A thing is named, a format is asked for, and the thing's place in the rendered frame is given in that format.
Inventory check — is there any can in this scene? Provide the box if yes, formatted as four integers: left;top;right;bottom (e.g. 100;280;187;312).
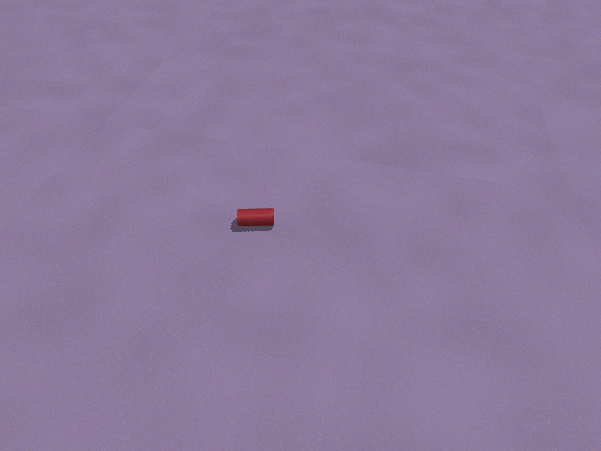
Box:
237;208;274;226

